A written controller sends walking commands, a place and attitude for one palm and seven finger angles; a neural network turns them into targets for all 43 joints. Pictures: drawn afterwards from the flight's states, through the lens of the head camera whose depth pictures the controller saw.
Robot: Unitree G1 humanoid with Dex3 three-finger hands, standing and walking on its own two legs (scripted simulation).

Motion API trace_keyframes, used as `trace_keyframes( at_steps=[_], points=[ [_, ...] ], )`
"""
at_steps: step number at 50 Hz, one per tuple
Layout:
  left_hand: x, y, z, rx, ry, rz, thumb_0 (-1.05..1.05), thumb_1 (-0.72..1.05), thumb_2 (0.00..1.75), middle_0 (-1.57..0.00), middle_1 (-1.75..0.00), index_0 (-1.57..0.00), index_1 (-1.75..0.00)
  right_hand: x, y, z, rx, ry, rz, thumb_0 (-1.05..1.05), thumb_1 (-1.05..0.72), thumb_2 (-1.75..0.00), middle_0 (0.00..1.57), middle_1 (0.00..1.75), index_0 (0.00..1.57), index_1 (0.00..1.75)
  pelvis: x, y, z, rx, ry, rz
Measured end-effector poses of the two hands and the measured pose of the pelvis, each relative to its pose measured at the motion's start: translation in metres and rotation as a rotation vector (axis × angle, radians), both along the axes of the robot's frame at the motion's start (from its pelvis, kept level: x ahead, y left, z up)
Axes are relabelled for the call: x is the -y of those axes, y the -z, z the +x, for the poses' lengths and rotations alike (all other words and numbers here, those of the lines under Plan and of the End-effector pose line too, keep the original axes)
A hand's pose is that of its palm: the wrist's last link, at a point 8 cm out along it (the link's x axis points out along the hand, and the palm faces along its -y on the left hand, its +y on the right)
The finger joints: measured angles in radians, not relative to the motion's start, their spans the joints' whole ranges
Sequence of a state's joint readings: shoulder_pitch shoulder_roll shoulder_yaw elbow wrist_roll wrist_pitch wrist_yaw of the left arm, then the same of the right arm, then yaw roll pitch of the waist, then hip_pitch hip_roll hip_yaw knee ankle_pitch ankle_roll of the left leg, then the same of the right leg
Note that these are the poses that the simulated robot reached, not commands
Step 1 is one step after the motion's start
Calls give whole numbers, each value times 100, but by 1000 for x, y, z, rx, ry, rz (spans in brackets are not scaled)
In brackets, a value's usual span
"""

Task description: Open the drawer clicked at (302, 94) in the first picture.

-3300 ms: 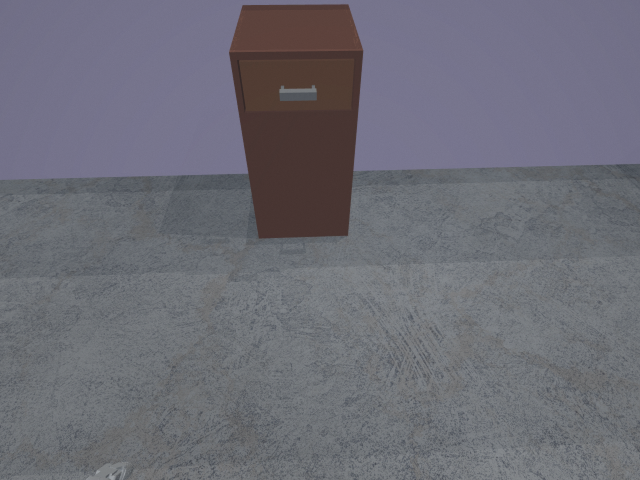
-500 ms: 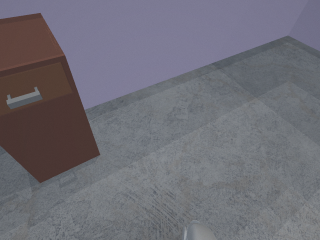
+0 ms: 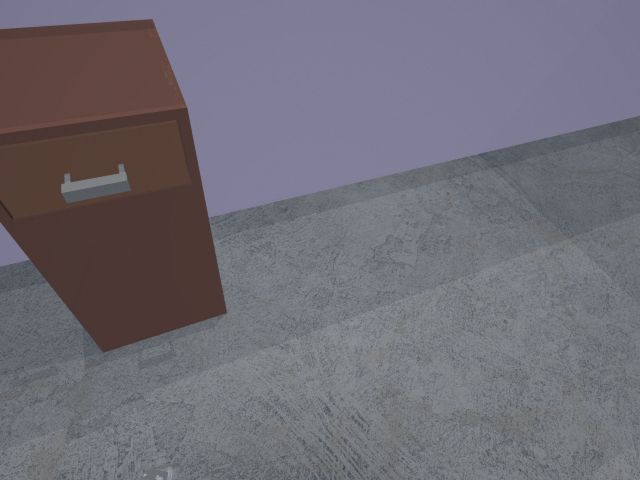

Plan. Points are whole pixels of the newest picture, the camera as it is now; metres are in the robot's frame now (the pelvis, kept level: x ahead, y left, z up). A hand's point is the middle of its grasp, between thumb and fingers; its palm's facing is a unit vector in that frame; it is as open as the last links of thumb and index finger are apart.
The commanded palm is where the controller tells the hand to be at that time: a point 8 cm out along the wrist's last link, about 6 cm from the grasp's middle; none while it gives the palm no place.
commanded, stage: turn to face it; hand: left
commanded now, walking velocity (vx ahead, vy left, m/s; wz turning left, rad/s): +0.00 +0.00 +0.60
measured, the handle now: (96, 180) +0.63 +0.46 -0.06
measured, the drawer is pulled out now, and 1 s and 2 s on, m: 0.00 0.00 0.00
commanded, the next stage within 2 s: take the last steps up to it in 0.60 s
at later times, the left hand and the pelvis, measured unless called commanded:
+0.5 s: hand out of the picture +0.04 +0.18 -0.13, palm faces +0.26 -0.92 -0.29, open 7.4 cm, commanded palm none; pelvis +0.00 -0.04 +0.02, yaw +12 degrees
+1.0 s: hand out of the picture -0.14 +0.09 -0.14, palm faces +0.48 -0.85 -0.21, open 7.4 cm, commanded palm none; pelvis -0.02 -0.06 +0.03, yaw +23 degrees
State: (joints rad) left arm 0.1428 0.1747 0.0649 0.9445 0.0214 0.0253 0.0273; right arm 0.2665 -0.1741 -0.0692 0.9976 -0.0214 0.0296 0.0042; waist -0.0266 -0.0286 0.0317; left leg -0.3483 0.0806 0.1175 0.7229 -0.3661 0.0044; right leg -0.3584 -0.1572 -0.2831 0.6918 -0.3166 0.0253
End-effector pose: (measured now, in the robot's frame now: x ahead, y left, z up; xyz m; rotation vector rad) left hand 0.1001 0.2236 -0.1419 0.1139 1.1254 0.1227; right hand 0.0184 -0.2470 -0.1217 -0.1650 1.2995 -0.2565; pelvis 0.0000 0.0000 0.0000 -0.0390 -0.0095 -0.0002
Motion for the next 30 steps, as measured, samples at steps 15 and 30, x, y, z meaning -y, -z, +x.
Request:
trace_keyframes(
  at_steps=[15,30],
  points=[
    [-56,-33,-77,-140,-191,100,0,91,90,-20,-30,-20,-30,-8,-25,49,28,-172,-6,0,-90,-90,20,30,20,30,-4,-27,3,-19,-131,15],
    [33,-53,-102,-32,-290,134,0,90,90,-20,-30,-20,-30,43,11,92,47,-307,95,0,-90,-90,20,30,20,30,61,-19,-9,5,-283,69]
  ],
)
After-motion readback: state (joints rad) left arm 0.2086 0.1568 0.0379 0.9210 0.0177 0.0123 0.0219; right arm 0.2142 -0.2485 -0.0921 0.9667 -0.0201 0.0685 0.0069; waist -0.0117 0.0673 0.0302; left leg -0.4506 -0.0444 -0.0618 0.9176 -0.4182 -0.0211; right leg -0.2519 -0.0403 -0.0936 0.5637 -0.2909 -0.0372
